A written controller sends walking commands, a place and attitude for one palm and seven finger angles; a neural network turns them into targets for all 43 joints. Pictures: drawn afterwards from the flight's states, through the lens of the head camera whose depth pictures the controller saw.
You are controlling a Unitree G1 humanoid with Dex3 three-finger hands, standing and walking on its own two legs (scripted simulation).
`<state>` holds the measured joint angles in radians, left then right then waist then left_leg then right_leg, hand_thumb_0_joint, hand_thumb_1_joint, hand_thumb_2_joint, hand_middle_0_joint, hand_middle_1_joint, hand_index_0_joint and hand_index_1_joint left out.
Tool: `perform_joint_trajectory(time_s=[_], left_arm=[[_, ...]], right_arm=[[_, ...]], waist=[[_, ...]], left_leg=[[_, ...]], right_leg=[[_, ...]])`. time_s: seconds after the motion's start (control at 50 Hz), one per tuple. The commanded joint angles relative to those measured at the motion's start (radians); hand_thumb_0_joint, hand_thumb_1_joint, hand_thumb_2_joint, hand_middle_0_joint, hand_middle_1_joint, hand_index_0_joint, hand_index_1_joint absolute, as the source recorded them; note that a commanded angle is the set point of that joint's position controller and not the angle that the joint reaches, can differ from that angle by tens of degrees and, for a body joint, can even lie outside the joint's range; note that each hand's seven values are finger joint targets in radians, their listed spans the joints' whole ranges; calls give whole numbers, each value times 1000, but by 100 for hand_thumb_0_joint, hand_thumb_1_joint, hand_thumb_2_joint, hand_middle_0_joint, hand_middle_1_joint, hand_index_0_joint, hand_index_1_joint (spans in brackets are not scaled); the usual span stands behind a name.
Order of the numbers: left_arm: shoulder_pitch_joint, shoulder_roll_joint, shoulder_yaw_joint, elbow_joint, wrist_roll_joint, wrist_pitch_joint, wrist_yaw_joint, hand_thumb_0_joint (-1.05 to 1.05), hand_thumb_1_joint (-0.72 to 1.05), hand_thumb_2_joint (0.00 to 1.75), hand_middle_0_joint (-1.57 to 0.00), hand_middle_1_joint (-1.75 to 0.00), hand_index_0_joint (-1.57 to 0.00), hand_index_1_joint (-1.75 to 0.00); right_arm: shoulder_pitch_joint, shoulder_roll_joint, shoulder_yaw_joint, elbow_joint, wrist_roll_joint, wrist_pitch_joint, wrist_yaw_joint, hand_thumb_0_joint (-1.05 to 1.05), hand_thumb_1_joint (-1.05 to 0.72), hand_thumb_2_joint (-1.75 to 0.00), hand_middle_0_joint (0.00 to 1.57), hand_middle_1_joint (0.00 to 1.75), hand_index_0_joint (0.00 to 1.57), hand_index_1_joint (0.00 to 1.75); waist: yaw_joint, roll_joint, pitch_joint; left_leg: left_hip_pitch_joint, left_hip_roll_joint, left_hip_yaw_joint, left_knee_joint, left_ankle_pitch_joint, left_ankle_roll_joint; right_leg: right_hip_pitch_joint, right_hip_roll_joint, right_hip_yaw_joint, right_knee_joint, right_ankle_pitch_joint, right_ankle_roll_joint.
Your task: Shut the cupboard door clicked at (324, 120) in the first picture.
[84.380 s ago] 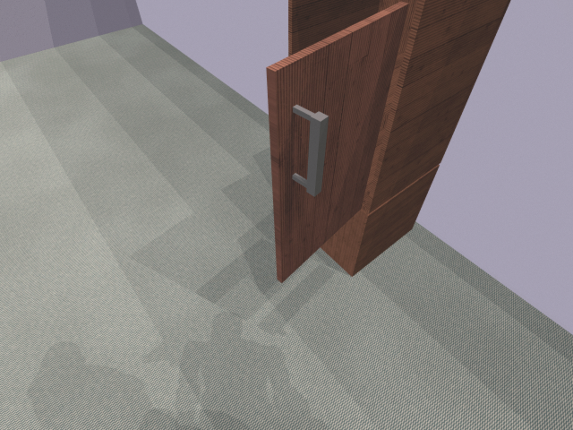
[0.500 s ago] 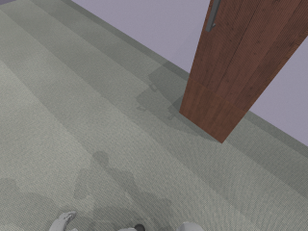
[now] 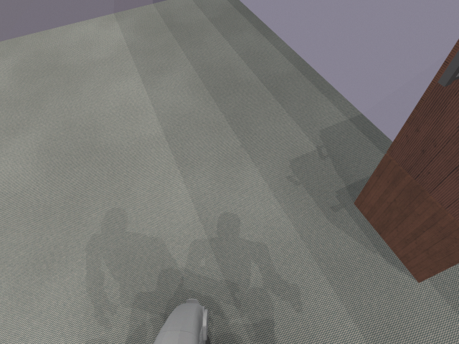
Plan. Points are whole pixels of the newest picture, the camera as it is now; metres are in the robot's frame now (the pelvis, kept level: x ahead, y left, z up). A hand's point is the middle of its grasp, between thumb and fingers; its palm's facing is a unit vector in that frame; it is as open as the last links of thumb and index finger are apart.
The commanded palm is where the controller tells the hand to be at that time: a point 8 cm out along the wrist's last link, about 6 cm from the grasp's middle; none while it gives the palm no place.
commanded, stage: walk to a spot facing it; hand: left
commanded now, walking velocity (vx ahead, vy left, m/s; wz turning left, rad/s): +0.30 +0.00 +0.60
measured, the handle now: out of the picture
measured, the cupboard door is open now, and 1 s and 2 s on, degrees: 0 0 0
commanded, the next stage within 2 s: turn to face it in 0.24 s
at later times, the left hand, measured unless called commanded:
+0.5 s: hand (132, 268) +0.28 +0.25 -0.16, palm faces +0.21 -0.96 -0.19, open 7.4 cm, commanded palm none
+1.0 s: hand (141, 230) +0.38 +0.26 -0.18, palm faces -0.02 -0.98 -0.20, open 7.4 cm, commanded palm none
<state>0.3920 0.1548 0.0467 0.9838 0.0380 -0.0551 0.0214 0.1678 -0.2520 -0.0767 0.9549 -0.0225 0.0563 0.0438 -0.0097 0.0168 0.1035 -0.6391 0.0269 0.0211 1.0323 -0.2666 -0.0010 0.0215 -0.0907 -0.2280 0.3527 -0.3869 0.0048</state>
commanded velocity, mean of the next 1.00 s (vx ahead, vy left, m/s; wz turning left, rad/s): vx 0.08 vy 0.00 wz -0.25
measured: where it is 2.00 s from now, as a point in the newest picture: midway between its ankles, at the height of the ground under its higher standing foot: (226, 286)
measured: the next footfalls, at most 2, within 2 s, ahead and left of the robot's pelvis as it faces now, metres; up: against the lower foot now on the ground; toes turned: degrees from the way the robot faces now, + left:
left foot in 0.16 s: +0.17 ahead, +0.12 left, +0.00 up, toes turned +12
right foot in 0.62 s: +0.39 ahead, -0.06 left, +0.00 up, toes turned +4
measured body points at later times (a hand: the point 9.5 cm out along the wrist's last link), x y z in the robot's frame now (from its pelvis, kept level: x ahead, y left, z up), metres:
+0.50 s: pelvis +0.20 +0.05 +0.00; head +0.24 +0.07 +0.45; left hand +0.27 +0.30 -0.15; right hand +0.29 -0.18 -0.14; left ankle +0.13 +0.11 -0.74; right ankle +0.33 -0.10 -0.69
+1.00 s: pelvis +0.32 +0.07 -0.01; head +0.37 +0.08 +0.44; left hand +0.38 +0.31 -0.16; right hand +0.40 -0.19 -0.14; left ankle +0.35 +0.20 -0.73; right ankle +0.35 -0.06 -0.74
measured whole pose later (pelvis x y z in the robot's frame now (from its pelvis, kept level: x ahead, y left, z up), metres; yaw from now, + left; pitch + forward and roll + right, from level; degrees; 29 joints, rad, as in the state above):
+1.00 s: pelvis +0.32 +0.07 -0.01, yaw -5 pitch +1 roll +0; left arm 0.23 0.20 0.08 0.95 0.03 0.04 0.01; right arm 0.14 -0.19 -0.05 0.91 0.00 0.02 -0.03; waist 0.01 -0.03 0.09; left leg -0.35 0.02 -0.03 0.65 -0.36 -0.05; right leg -0.33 0.07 0.13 0.52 -0.20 0.00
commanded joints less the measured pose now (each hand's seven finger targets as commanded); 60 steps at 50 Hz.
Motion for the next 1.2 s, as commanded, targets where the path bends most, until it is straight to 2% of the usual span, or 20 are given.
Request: perform_joint_trajectory(time_s=[0.0,0.06,0.1,0.12,0.14,0.16,0.22,0.26,0.56,0.6,0.62,0.66,0.74,0.88,0.96,1.0,1.02,1.04,1.1,1.18], left_arm=[[133,182,34,-13,-2,-21,8,0,90,90,-20,-30,-20,-30],[104,236,43,-32,-9,-24,5,0,90,90,-20,-30,-20,-30],[62,256,43,-48,-22,-23,-3,0,90,90,-20,-30,-20,-30],[46,232,38,-76,-30,-24,-13,0,90,90,-20,-30,-20,-30],[5,156,27,-137,-37,-19,-25,0,90,90,-20,-30,-20,-30],[-100,182,32,-181,-34,-2,-13,0,90,90,-20,-30,-20,-30],[-94,151,43,-140,-5,14,-16,0,90,90,-20,-30,-20,-30],[-36,113,41,-111,2,35,-24,0,90,90,-20,-30,-20,-30],[-117,97,22,-84,-13,49,-21,0,90,90,-20,-30,-20,-30],[57,180,48,-39,-3,29,-16,0,90,90,-20,-30,-20,-30],[112,248,65,-21,-3,19,-10,0,90,90,-20,-30,-20,-30],[13,225,61,-48,-17,34,11,0,90,90,-20,-30,-20,-30],[-156,185,54,-101,-14,48,21,0,90,90,-20,-30,-20,-30],[-142,214,71,-96,-7,62,-5,0,90,90,-20,-30,-20,-30],[-205,208,73,-122,-20,76,-10,0,90,90,-20,-30,-20,-30],[-180,122,54,-152,-36,82,-23,0,90,90,-20,-30,-20,-30],[-221,152,57,-167,-26,87,-24,0,90,90,-20,-30,-20,-30],[-203,162,66,-168,-21,91,-31,0,90,90,-20,-30,-20,-30],[-175,169,73,-137,-12,106,-50,0,90,90,-20,-30,-20,-30],[-213,144,57,-157,-20,111,-55,0,90,90,-20,-30,-20,-30]], right_arm=[[-209,-1,24,-147,1,-48,13,0,-90,-90,20,30,20,30],[-99,-22,21,-121,-1,-62,3,0,-90,-90,20,30,20,30],[108,-96,-3,-76,-8,-66,-7,0,-90,-90,20,30,20,30],[239,-186,-27,-57,-17,-71,-20,0,-90,-90,20,30,20,30],[308,-305,-55,-46,-13,-77,-33,0,-90,-90,20,30,20,30],[308,-304,-55,-36,10,-67,-38,0,-90,-90,20,30,20,30],[82,-156,-10,-101,-2,-94,-52,0,-90,-90,20,30,20,30],[45,-117,9,-96,-2,-113,-57,0,-90,-90,20,30,20,30],[158,-73,14,17,2,-84,-93,0,-90,-90,20,30,20,30],[139,-66,7,3,21,-81,-90,0,-90,-90,20,30,20,30],[180,-17,9,-14,29,-86,-85,0,-90,-90,20,30,20,30],[140,-29,16,-28,26,-62,-88,0,-90,-90,20,30,20,30],[82,16,25,-29,14,-34,-71,0,-90,-90,20,30,20,30],[57,5,16,-73,17,-36,-73,0,-90,-90,20,30,20,30],[141,-34,10,-61,21,-58,-85,0,-90,-90,20,30,20,30],[148,-182,-18,-85,1,-70,-89,0,-90,-90,20,30,20,30],[140,-195,-17,-99,-9,-63,-92,0,-90,-90,20,30,20,30],[88,-173,-6,-122,-15,-61,-90,0,-90,-90,20,30,20,30],[5,-132,12,-147,-10,-65,-94,0,-90,-90,20,30,20,30],[85,-126,4,-120,-7,-68,-93,0,-90,-90,20,30,20,30]], waist=[[56,-224,12],[-1,-244,-60],[-115,-184,-184],[-179,-65,-302],[-179,161,-395],[-168,24,-359],[-53,33,-80],[1,46,-30],[36,75,-42],[113,-116,-147],[101,-323,-253],[75,-337,-248],[4,-32,-156],[20,-168,-166],[-38,-151,-174],[-32,291,-162],[-46,236,-121],[-12,123,-96],[31,160,-62],[3,129,-116]], left_leg=[[-71,-26,115,-233,-27,28],[168,-114,205,-336,-86,74],[524,-124,176,-468,40,108],[826,55,-63,-497,170,195],[989,371,-552,-546,458,357],[919,412,-572,-637,432,384],[443,265,-337,-750,44,237],[363,188,-235,-764,209,206],[564,212,2,-519,776,111],[432,91,62,-163,521,45],[217,-91,109,146,-269,-14],[129,-36,-70,272,-354,-20],[208,12,-48,108,-205,-38],[255,-22,-16,-233,-159,-52],[517,-16,-19,-550,23,-50],[606,343,-383,-762,74,76],[518,444,-419,-775,174,162],[431,419,-356,-781,137,184],[426,310,-163,-741,309,135],[581,290,-49,-693,497,136]], right_leg=[[127,-218,48,3,919,-66],[96,-237,-3,162,1219,-66],[-78,-222,-55,474,1073,-22],[-339,-162,-48,757,639,9],[-654,-5,38,1073,-187,44],[-716,-22,185,1152,-178,26],[-641,-99,237,1001,-12,36],[-596,-74,222,903,46,56],[-331,81,170,263,266,-25],[-80,-7,324,163,760,-93],[107,-268,654,111,1233,-238],[49,-267,721,10,969,-310],[-242,-142,526,-28,580,-217],[-234,-79,572,-15,432,-185],[-394,-21,557,83,326,-102],[-604,184,330,394,-128,0],[-591,141,283,582,-233,18],[-550,110,294,681,-175,25],[-574,79,258,795,-74,50],[-587,64,216,705,-28,67]])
